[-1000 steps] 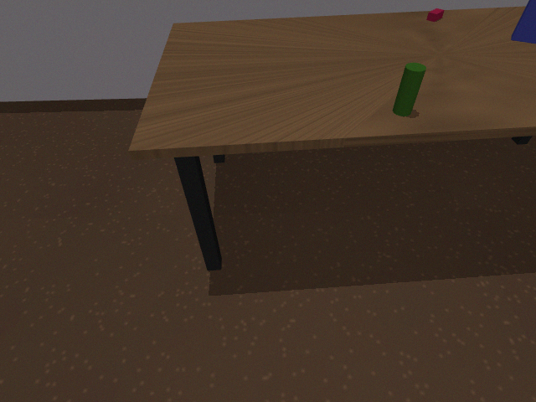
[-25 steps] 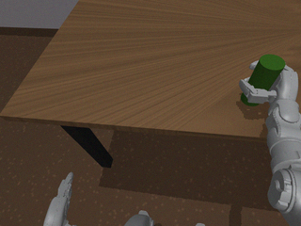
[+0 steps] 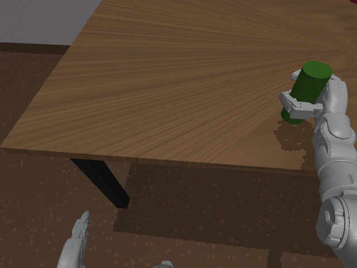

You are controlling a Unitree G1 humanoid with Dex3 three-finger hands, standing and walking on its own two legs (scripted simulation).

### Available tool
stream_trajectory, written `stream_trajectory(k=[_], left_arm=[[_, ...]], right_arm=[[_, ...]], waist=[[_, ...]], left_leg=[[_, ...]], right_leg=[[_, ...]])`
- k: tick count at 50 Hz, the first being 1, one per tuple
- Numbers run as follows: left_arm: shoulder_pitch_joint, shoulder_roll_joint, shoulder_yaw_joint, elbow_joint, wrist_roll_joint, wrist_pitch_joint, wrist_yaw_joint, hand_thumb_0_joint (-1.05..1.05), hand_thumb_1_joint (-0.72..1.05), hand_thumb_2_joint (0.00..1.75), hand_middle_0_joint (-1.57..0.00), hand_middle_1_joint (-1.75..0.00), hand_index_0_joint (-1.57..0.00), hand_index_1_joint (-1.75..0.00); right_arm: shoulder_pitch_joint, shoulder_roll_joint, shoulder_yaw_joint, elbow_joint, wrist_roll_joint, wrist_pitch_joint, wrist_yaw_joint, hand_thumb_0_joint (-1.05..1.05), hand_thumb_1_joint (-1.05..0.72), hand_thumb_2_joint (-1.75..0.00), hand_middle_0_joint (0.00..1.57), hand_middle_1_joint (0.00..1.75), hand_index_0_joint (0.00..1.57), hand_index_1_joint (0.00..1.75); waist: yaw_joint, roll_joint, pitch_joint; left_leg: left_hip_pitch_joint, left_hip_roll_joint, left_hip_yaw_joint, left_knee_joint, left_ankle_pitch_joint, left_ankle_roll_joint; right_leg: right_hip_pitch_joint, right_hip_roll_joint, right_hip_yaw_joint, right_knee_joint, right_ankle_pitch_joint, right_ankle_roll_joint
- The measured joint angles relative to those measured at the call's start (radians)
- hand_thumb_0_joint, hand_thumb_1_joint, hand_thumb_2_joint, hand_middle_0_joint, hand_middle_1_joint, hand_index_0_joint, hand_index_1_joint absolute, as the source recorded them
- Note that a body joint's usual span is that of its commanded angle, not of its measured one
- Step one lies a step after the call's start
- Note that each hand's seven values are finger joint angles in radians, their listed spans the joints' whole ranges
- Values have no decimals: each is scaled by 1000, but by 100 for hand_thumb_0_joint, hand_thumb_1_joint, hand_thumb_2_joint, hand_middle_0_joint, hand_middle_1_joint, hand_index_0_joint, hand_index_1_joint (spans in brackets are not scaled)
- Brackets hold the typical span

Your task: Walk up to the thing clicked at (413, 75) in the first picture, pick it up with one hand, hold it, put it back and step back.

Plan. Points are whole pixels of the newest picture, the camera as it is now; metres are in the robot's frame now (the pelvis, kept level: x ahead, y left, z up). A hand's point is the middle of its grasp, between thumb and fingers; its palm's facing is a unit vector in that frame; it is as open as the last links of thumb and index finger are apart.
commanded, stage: settle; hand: right
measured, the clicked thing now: (303, 95) +0.48 -0.20 +0.11
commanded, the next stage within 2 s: lift in 0.16 s
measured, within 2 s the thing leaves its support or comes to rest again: neither
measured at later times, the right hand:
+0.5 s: hand (306, 85) +0.48 -0.19 +0.14, palm faces +0.15 +0.99 +0.01, open 7.5 cm
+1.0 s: hand (334, 77) +0.41 -0.19 +0.22, palm faces +0.15 +0.99 -0.01, open 7.5 cm
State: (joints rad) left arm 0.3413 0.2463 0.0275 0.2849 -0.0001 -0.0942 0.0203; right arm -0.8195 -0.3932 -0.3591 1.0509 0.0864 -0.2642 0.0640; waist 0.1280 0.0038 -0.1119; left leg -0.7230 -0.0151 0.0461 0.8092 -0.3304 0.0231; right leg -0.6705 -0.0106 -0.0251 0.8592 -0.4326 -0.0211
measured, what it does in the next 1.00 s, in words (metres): stands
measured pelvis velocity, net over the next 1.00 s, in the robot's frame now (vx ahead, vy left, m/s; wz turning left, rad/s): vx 0.02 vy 0.00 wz -0.02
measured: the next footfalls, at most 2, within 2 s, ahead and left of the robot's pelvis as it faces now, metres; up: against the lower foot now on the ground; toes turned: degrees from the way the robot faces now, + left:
none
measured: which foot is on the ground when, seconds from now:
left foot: down 0.00-1.00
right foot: down 0.00-1.00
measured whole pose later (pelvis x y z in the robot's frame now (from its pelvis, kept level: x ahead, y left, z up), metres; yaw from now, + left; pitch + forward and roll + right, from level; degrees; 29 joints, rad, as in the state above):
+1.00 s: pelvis +0.02 +0.00 +0.03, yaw -1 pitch +3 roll +0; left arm 0.33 0.25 0.06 0.43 -0.05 -0.05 0.06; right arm -0.52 -0.28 -0.24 0.41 0.19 0.13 0.05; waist 0.00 -0.04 -0.10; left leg -0.37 0.00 0.04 0.59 -0.28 0.02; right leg -0.30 0.02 -0.02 0.59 -0.35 -0.02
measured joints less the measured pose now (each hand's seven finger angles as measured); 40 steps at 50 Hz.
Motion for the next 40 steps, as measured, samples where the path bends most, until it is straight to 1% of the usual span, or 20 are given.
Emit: stream_trajectory(k=[5,10,16,22,27,33,40], left_arm=[[-2,-10,-9,9,0,2,1,-1,-53,5,-6,-6,-5,-5],[-2,-8,-8,35,-6,3,7,-1,-53,5,-6,-5,-5,-5],[-22,-3,-3,70,-12,7,16,-1,-54,5,-6,-5,-5,-5],[-15,3,3,57,-19,7,18,-1,-53,5,-6,-6,-6,-5],[-9,1,9,74,-22,12,17,-1,-53,5,-6,-6,-6,-5],[-4,-6,17,102,-28,26,22,-1,-53,5,-6,-6,-6,-5],[-1,-5,27,115,-39,46,32,-1,-53,5,-6,-6,-6,-5]], right_arm=[[5,-4,4,-24,1,10,-8,0,13,-118,85,122,86,121],[-3,-5,3,-21,10,23,-11,0,13,-118,84,123,85,122],[-12,-15,11,-17,18,34,-5,0,13,-119,84,123,85,123],[21,2,28,-58,28,57,6,0,13,-119,85,122,86,122],[68,31,40,-131,41,88,-2,0,14,-119,85,122,86,121],[123,64,64,-251,55,130,-21,0,14,-119,85,121,87,121],[196,96,90,-420,77,223,-29,0,14,-120,86,121,87,120]], waist=[[0,-7,11],[-6,-14,10],[-12,-16,8],[-21,-14,-1],[-35,-19,-8],[-62,-32,-4],[-96,-49,-6]], left_leg=[[14,0,0,-14,6,1],[32,1,-1,-31,10,0],[49,2,-4,-48,14,-2],[84,4,-6,-75,18,-4],[123,5,-7,-99,20,-6],[177,8,-9,-127,23,-8],[256,14,-12,-165,29,-11]], right_leg=[[15,0,0,-15,7,1],[33,3,-1,-35,12,0],[51,4,-3,-54,17,-1],[88,7,-4,-86,24,-2],[128,9,-4,-112,28,-3],[184,13,-6,-146,35,-5],[269,21,-7,-199,51,-7]])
